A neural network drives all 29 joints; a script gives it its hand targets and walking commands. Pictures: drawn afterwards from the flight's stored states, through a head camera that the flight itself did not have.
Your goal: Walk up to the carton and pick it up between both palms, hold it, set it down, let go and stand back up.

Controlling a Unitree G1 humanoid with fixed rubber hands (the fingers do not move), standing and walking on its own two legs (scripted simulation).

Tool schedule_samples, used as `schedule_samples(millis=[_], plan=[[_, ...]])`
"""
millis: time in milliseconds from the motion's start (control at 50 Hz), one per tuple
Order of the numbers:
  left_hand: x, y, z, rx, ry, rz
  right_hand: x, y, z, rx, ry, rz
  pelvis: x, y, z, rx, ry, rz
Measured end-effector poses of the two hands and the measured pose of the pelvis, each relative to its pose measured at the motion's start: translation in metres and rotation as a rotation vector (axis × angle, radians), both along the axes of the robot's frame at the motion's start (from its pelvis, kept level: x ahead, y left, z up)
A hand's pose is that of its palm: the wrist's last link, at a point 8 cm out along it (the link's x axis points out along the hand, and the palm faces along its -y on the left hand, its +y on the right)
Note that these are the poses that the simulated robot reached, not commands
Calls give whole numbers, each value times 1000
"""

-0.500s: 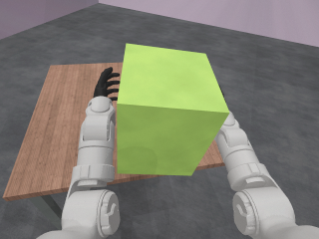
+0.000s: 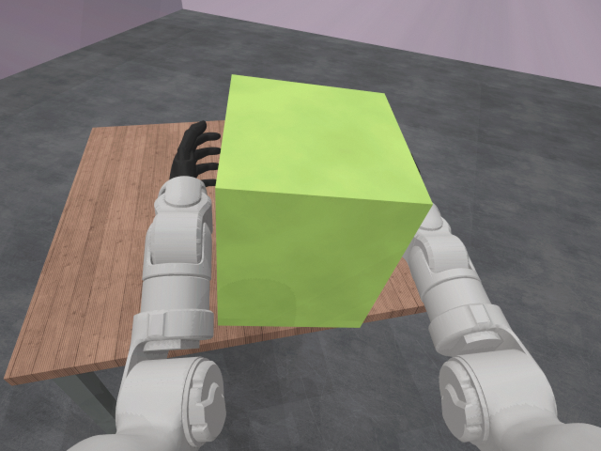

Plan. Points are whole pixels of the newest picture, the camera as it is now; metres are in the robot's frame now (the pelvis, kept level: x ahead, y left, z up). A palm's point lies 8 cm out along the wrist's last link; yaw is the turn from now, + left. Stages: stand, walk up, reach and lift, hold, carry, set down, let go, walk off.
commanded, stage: reach and lift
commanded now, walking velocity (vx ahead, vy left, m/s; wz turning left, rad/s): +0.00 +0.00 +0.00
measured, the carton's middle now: (300, 210) +0.37 +0.00 +0.15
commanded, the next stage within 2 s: hold in 0.50 s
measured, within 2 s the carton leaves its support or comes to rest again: neither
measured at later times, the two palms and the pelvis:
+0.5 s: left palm (185, 176) +0.38 +0.15 +0.20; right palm (408, 193) +0.37 -0.14 +0.17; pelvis +0.00 +0.00 +0.00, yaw +0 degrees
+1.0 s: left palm (171, 174) +0.35 +0.16 +0.22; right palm (411, 192) +0.35 -0.13 +0.19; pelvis -0.01 +0.00 +0.00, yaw -1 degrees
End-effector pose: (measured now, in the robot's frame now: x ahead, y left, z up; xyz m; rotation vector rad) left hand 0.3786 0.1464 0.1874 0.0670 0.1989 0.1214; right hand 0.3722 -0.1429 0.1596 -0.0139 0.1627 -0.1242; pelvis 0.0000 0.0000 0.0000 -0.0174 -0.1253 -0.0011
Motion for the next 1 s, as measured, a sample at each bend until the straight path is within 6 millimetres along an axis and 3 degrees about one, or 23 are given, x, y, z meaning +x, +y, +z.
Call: schedule_samples(millis=[560, 820, 1000], plan=[[-1, 1, 12, -1, -15, 3, 2, 1, 13, 5, -17, 4, 2, 0, 0, -2, -11, 6], [-28, 10, 25, -19, -46, 13, -18, 8, 31, 5, -48, 17, -1, 2, -1, -1, -58, 10], [-26, 10, 32, -3, -35, 7, -19, 9, 31, 29, -38, 9, -13, 4, -1, 1, -33, -9]])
